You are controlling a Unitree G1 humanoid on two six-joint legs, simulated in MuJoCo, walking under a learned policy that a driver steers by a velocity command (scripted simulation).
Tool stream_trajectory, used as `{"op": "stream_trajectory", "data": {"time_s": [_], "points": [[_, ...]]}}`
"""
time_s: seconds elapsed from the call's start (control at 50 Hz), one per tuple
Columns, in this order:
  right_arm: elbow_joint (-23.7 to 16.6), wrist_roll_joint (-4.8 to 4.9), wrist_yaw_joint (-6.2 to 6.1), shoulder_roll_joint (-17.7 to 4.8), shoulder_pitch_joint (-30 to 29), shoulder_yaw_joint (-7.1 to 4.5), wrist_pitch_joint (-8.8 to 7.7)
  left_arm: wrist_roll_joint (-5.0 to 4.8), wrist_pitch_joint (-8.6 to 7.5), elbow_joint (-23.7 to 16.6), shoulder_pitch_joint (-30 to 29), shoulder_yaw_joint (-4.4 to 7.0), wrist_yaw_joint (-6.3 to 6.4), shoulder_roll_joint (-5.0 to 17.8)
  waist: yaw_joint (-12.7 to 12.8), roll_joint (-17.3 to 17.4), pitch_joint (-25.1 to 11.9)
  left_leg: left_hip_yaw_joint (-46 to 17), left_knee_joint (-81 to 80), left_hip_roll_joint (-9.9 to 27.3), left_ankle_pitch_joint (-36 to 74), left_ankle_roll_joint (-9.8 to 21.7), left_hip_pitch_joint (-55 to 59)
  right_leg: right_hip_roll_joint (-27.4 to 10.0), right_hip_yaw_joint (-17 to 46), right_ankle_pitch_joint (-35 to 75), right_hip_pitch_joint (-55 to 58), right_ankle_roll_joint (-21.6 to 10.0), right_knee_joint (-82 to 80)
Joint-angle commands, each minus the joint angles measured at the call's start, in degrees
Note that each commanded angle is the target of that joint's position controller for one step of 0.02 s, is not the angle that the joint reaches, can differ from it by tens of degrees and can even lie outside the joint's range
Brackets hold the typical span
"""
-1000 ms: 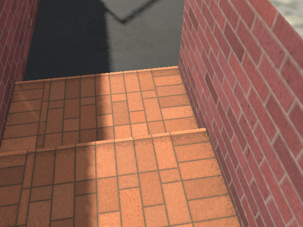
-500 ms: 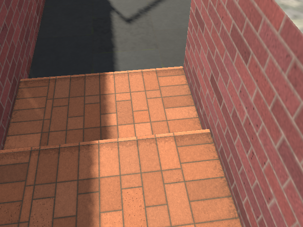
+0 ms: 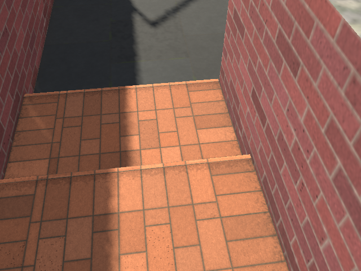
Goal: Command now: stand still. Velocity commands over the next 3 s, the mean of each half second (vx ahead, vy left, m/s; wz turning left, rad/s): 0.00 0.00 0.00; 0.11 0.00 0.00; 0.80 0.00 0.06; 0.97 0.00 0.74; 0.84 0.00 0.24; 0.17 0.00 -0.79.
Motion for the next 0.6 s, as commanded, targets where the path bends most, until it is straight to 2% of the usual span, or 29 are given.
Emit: {"op": "stream_trajectory", "data": {"time_s": [0.02, 0.6], "points": [[-2.3, 0.07, -0.18, -8.8, 1.1, -1.83, -0.56, -0.07, -0.69, -2.7, -4.0, 1.5, 0.15, 8.2, 0.0, 0.2, -4.3, -0.7, -6.6, 1.5, 11.0, 0.9, -10.2, -2.0, 2.5, 10.9, 11.8, -1.0, -2.3], [-0.5, 0.23, -0.09, -8.9, 4.4, -1.21, -0.29, -0.16, -0.44, 0.3, -3.5, 1.34, 0.11, 8.2, 0.0, 0.4, -3.3, -0.2, -6.2, 1.5, 11.6, 0.7, -10.0, -1.7, 2.3, 10.5, 11.5, -0.9, -1.7]]}}
Next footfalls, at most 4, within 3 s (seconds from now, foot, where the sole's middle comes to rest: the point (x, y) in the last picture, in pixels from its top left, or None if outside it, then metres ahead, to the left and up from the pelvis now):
1.64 left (158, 252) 0.61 0.12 -0.89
2.02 right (166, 164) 1.05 0.11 -0.89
2.42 left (96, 153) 1.21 0.50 -1.01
2.84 right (116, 105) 1.59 0.44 -1.01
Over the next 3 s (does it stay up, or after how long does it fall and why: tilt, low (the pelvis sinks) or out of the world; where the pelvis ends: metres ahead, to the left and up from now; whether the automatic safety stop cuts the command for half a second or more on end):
stays up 1.47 0.47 -0.24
